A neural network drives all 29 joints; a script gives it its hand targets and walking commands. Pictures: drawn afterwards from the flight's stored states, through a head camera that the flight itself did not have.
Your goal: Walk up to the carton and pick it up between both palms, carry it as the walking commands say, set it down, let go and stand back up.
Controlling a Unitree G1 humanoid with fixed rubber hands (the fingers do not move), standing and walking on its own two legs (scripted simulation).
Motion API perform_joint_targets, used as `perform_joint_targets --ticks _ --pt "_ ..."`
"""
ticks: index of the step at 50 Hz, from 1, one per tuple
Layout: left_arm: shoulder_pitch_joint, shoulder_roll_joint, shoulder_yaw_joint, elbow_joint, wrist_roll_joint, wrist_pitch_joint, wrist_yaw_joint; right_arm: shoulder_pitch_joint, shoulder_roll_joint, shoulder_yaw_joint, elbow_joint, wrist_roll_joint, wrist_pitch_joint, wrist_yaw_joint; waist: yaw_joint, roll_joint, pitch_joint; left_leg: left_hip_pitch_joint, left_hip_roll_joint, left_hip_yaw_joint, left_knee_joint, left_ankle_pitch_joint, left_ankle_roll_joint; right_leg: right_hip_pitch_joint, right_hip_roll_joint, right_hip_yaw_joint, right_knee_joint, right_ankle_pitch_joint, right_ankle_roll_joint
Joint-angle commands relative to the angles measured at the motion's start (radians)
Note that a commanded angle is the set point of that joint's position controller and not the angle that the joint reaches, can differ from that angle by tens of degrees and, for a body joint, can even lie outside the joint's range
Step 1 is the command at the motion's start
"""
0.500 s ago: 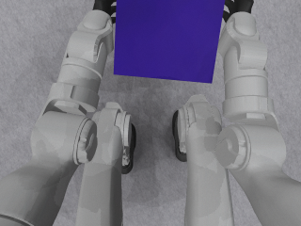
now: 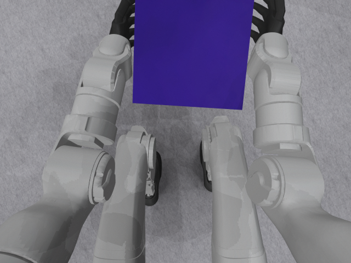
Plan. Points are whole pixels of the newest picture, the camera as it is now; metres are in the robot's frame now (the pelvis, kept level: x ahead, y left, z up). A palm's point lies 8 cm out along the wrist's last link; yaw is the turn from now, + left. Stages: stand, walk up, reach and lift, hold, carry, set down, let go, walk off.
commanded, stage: reach and lift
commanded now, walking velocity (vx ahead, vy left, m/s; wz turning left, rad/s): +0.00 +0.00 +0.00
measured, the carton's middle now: (193, 49) +0.51 -0.06 -0.14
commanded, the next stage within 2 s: none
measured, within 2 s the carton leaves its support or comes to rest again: neither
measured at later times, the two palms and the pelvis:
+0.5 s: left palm (111, 31) +0.50 +0.07 -0.01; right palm (290, 27) +0.48 -0.19 +0.00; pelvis +0.00 +0.00 +0.06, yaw -1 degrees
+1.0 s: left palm (90, 17) +0.48 +0.07 +0.07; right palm (327, 10) +0.46 -0.19 +0.08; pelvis +0.01 +0.00 +0.12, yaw -2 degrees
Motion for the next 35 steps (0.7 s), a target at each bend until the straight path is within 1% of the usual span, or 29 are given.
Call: perform_joint_targets --ticks 1,2,4,6,7,8,9,11,12,13,14,15,16,17,19,20,21,22,23,24,25,26,27,30,31,32,33,34,35 --pt "-0.917 -1.154 -0.374 -0.390 -0.130 -0.133 -0.197 -0.615 1.222 0.604 -0.001 0.130 0.059 0.335 0.025 -0.045 -2.190 0.331 -0.100 -0.014 -0.286 0.159 0.017 0.848 0.152 -0.071 -0.252 0.210 -0.002" --pt "-0.852 -1.195 -0.374 -0.389 -0.130 -0.135 -0.196 -0.607 1.248 0.642 -0.078 0.136 0.056 0.331 0.032 -0.083 -2.283 0.422 -0.104 -0.022 -0.297 0.219 0.022 0.917 0.159 -0.080 -0.265 0.273 0.001" --pt "-0.900 -1.163 -0.369 -0.411 -0.136 -0.126 -0.200 -0.627 1.225 0.629 -0.072 0.136 0.060 0.323 0.033 -0.075 -2.277 0.419 -0.097 -0.020 -0.317 0.199 0.020 0.944 0.158 -0.072 -0.284 0.249 -0.002" --pt "-0.891 -1.123 -0.310 -0.349 -0.100 -0.124 -0.204 -0.562 1.242 0.568 0.047 0.089 0.076 0.323 0.034 -0.095 -2.129 0.328 -0.098 -0.024 -0.332 0.107 0.024 0.899 0.149 -0.044 -0.329 0.132 -0.004" --pt "-0.850 -1.108 -0.282 -0.307 -0.073 -0.124 -0.209 -0.537 1.259 0.563 0.099 0.089 0.081 0.326 0.070 -0.082 -2.052 0.296 -0.096 -0.011 -0.340 0.079 0.030 0.876 0.143 -0.042 -0.329 0.107 0.003" --pt "-0.853 -1.150 -0.315 -0.347 -0.098 -0.131 -0.209 -0.549 1.273 0.588 0.038 0.100 0.072 0.327 0.037 -0.094 -2.135 0.359 -0.092 -0.031 -0.357 0.124 0.032 0.943 0.150 -0.049 -0.331 0.160 0.001" --pt "-0.875 -1.149 -0.351 -0.380 -0.107 -0.133 -0.208 -0.535 1.246 0.607 0.016 0.108 0.064 0.332 0.045 -0.050 -2.134 0.401 -0.094 -0.027 -0.347 0.159 0.024 0.906 0.144 -0.049 -0.326 0.182 -0.007" --pt "-0.821 -1.170 -0.315 -0.339 -0.099 -0.132 -0.202 -0.578 1.236 0.600 -0.058 0.101 0.057 0.327 0.043 -0.081 -2.199 0.433 -0.098 -0.026 -0.364 0.191 0.032 0.951 0.153 -0.057 -0.332 0.213 -0.003" --pt "-0.874 -1.164 -0.382 -0.440 -0.122 -0.144 -0.200 -0.536 1.260 0.627 -0.041 0.129 0.057 0.327 0.036 -0.046 -2.255 0.463 -0.100 -0.033 -0.369 0.218 0.024 0.989 0.155 -0.053 -0.336 0.257 -0.001" --pt "-0.869 -1.128 -0.359 -0.430 -0.119 -0.134 -0.194 -0.550 1.260 0.642 -0.057 0.125 0.064 0.323 0.059 -0.072 -2.254 0.479 -0.095 -0.025 -0.379 0.226 0.023 1.011 0.157 -0.057 -0.345 0.259 0.006" --pt "-0.852 -1.155 -0.340 -0.346 -0.103 -0.132 -0.204 -0.539 1.218 0.595 -0.006 0.079 0.059 0.317 0.037 -0.070 -2.156 0.399 -0.097 -0.027 -0.381 0.156 0.017 0.953 0.154 -0.048 -0.353 0.192 -0.005" --pt "-0.848 -1.100 -0.320 -0.356 -0.094 -0.135 -0.203 -0.491 1.268 0.593 0.041 0.087 0.070 0.322 0.048 -0.080 -2.085 0.400 -0.090 -0.030 -0.402 0.132 0.028 0.958 0.147 -0.044 -0.372 0.161 0.003" --pt "-0.846 -1.183 -0.390 -0.428 -0.131 -0.141 -0.202 -0.559 1.247 0.661 -0.077 0.122 0.054 0.326 0.055 -0.057 -2.270 0.501 -0.092 -0.032 -0.393 0.211 0.016 1.007 0.155 -0.047 -0.361 0.225 -0.007" --pt "-0.832 -1.139 -0.354 -0.392 -0.106 -0.135 -0.198 -0.559 1.253 0.658 -0.074 0.123 0.058 0.323 0.080 -0.085 -2.233 0.478 -0.092 -0.038 -0.402 0.194 0.027 1.023 0.156 -0.042 -0.367 0.223 -0.002" --pt "-0.837 -1.137 -0.337 -0.381 -0.109 -0.131 -0.201 -0.555 1.257 0.653 -0.065 0.112 0.068 0.319 0.053 -0.110 -2.188 0.492 -0.097 -0.030 -0.414 0.170 0.030 1.046 0.151 -0.025 -0.416 0.167 0.009" --pt "-0.793 -1.130 -0.347 -0.401 -0.120 -0.128 -0.198 -0.602 1.237 0.704 -0.153 0.150 0.065 0.314 0.100 -0.111 -2.258 0.531 -0.091 -0.040 -0.439 0.219 0.036 1.080 0.150 -0.021 -0.418 0.196 0.012" --pt "-0.855 -1.115 -0.358 -0.409 -0.113 -0.125 -0.198 -0.564 1.222 0.650 -0.075 0.130 0.066 0.316 0.071 -0.058 -2.188 0.490 -0.088 -0.041 -0.445 0.182 0.029 1.038 0.150 -0.030 -0.403 0.193 -0.003" --pt "-0.809 -1.146 -0.335 -0.379 -0.109 -0.126 -0.201 -0.552 1.245 0.653 -0.070 0.111 0.066 0.318 0.059 -0.104 -2.187 0.504 -0.091 -0.043 -0.440 0.179 0.026 1.064 0.146 -0.021 -0.432 0.184 -0.001" --pt "-0.823 -1.146 -0.363 -0.425 -0.116 -0.127 -0.197 -0.512 1.251 0.661 -0.056 0.111 0.071 0.316 0.065 -0.082 -2.229 0.541 -0.090 -0.039 -0.472 0.183 0.019 1.082 0.155 -0.038 -0.432 0.197 0.001" --pt "-0.800 -1.148 -0.361 -0.382 -0.107 -0.124 -0.200 -0.480 1.235 0.631 -0.003 0.097 0.077 0.317 0.031 -0.067 -2.166 0.513 -0.088 -0.043 -0.473 0.172 0.017 1.040 0.147 -0.034 -0.445 0.181 0.002" --pt "-0.837 -1.117 -0.386 -0.442 -0.098 -0.132 -0.195 -0.472 1.277 0.651 0.015 0.122 0.075 0.325 0.078 -0.058 -2.167 0.550 -0.080 -0.049 -0.485 0.199 0.020 1.035 0.151 -0.037 -0.436 0.212 0.003" --pt "-0.842 -1.145 -0.403 -0.447 -0.121 -0.128 -0.193 -0.483 1.258 0.651 -0.017 0.114 0.075 0.325 0.029 -0.063 -2.211 0.585 -0.085 -0.052 -0.498 0.208 0.014 1.077 0.158 -0.053 -0.444 0.236 0.003" --pt "-0.771 -1.109 -0.323 -0.349 -0.091 -0.126 -0.202 -0.493 1.250 0.648 -0.013 0.102 0.073 0.321 0.085 -0.085 -2.101 0.496 -0.084 -0.041 -0.498 0.172 0.025 1.048 0.150 -0.032 -0.456 0.181 0.005" --pt "-0.738 -1.112 -0.271 -0.320 -0.054 -0.140 -0.211 -0.454 1.298 0.631 0.031 0.076 0.071 0.325 0.106 -0.125 -2.057 0.488 -0.078 -0.051 -0.526 0.125 0.033 1.065 0.144 -0.015 -0.495 0.113 0.014" --pt "-0.729 -1.141 -0.303 -0.304 -0.063 -0.141 -0.217 -0.469 1.277 0.661 0.031 0.091 0.061 0.330 0.101 -0.105 -2.047 0.472 -0.078 -0.046 -0.519 0.142 0.021 1.047 0.141 -0.007 -0.510 0.124 0.010" --pt "-0.733 -1.109 -0.301 -0.341 -0.070 -0.136 -0.219 -0.453 1.289 0.652 0.007 0.101 0.067 0.324 0.120 -0.063 -2.088 0.520 -0.084 -0.041 -0.539 0.185 0.032 1.124 0.140 0.009 -0.522 0.162 0.009" --pt "-0.754 -1.115 -0.282 -0.315 -0.044 -0.140 -0.221 -0.449 1.303 0.614 0.070 0.079 0.066 0.333 0.112 -0.065 -2.033 0.499 -0.080 -0.038 -0.556 0.125 0.034 1.063 0.137 -0.003 -0.528 0.114 0.009" --pt "-0.786 -1.126 -0.338 -0.350 -0.076 -0.138 -0.223 -0.429 1.308 0.636 0.063 0.089 0.069 0.329 0.079 -0.062 -2.057 0.510 -0.076 -0.053 -0.556 0.116 0.029 1.111 0.135 0.014 -0.547 0.091 0.007" --pt "-0.736 -1.112 -0.339 -0.378 -0.074 -0.143 -0.216 -0.443 1.323 0.674 0.007 0.119 0.064 0.330 0.114 -0.096 -2.130 0.560 -0.075 -0.062 -0.563 0.189 0.038 1.157 0.141 0.006 -0.544 0.165 0.018"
